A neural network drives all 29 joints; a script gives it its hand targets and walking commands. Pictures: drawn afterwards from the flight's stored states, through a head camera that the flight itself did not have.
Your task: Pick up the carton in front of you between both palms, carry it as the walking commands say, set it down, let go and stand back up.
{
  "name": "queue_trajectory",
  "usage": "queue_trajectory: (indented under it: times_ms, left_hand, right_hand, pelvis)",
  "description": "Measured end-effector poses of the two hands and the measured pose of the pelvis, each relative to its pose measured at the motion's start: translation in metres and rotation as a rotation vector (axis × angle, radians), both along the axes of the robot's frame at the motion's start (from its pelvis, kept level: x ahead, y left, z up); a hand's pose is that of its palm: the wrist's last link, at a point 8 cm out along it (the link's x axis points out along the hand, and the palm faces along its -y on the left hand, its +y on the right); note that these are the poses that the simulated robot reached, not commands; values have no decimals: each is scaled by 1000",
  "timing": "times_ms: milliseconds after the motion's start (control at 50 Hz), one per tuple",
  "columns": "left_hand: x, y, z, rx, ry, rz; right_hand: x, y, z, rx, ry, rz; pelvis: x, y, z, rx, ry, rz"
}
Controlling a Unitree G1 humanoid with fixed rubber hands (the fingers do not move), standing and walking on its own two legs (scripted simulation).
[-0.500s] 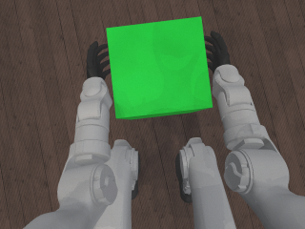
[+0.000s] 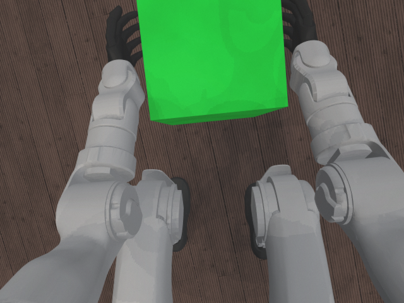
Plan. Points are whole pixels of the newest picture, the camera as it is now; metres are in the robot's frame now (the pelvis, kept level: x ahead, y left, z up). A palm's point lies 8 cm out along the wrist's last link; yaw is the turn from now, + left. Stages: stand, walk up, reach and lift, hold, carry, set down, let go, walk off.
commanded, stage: set down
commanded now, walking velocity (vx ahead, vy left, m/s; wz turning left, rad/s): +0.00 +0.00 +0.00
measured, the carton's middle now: (210, 68) +0.51 +0.00 -0.23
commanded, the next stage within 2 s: none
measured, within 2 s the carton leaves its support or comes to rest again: rests again in 0.70 s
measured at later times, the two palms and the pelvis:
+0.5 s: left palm (123, 65) +0.51 +0.15 -0.16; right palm (295, 50) +0.51 -0.15 -0.17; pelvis -0.01 +0.00 -0.02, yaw +0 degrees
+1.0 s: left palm (120, 67) +0.51 +0.16 -0.17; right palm (293, 50) +0.51 -0.15 -0.18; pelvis -0.01 +0.01 -0.02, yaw +0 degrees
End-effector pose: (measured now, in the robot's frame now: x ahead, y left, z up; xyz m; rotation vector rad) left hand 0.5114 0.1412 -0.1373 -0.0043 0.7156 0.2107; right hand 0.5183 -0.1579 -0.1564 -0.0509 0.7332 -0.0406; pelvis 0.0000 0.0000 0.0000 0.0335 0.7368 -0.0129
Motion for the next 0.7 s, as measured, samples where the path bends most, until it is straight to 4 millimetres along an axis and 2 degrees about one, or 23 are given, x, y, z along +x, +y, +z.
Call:
queue_trajectory:
  times_ms: [140,340,700]
  left_hand:
    - [-6,-1,-8,-4,24,-3]
    - [-2,3,-18,0,34,-17]
    - [1,15,-29,-5,45,-58]
  right_hand:
    - [-5,-1,-6,-9,24,5]
    - [-7,2,-17,-22,30,16]
    - [-4,7,-19,26,30,48]
  pelvis:
    - [-1,-3,-6,4,-13,-8]
    - [-8,-3,-14,3,-41,-1]
    - [-9,6,-16,-12,-73,5]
